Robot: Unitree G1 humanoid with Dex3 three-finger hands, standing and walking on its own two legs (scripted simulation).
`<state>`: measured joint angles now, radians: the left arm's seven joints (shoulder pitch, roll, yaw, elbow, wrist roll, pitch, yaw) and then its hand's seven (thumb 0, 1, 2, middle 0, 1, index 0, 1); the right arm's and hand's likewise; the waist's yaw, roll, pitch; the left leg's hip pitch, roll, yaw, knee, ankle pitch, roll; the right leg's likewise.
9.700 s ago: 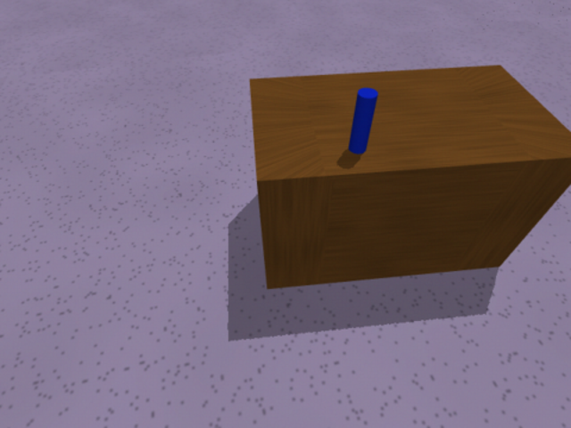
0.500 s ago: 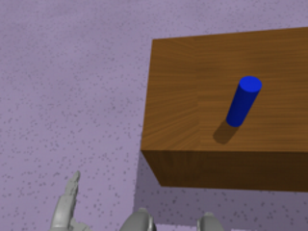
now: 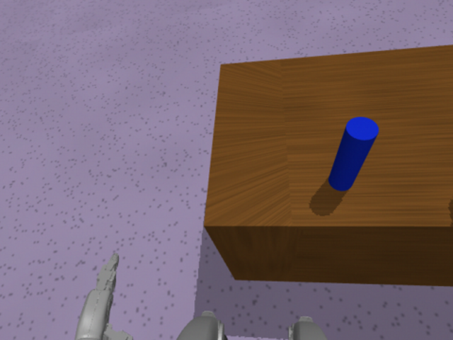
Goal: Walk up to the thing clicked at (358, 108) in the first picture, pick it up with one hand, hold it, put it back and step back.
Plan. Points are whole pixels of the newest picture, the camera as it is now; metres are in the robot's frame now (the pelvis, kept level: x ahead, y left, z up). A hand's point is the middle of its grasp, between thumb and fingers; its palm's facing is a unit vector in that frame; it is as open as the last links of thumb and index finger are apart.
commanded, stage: go down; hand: right
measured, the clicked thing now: (349, 158) +0.46 -0.19 -0.02
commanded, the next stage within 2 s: approach in 0.58 s
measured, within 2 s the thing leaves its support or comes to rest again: neither
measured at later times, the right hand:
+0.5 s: hand out of the picture +0.37 -0.38 +0.07, palm faces +0.18 +0.98 +0.01, open 17.5 cm
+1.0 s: hand out of the picture +0.39 -0.34 +0.04, palm faces +0.11 +0.99 +0.04, open 17.5 cm
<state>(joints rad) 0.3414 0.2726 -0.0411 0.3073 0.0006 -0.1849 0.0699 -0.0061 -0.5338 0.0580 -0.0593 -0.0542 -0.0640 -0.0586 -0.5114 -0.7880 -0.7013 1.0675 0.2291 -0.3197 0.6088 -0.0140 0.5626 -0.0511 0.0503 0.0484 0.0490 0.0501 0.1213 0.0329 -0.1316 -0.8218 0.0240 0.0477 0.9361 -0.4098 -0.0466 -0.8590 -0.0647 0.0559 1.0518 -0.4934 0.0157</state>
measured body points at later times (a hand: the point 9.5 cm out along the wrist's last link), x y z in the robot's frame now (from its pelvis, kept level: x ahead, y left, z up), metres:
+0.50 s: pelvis -0.01 +0.00 +0.00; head +0.08 -0.05 +0.44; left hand +0.15 +0.26 -0.02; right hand +0.35 -0.43 +0.08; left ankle +0.02 +0.16 -0.67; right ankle +0.00 -0.12 -0.67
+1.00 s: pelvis -0.01 +0.00 -0.01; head +0.09 -0.05 +0.43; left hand +0.16 +0.25 -0.02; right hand +0.37 -0.39 +0.04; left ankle +0.02 +0.16 -0.67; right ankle +0.00 -0.12 -0.67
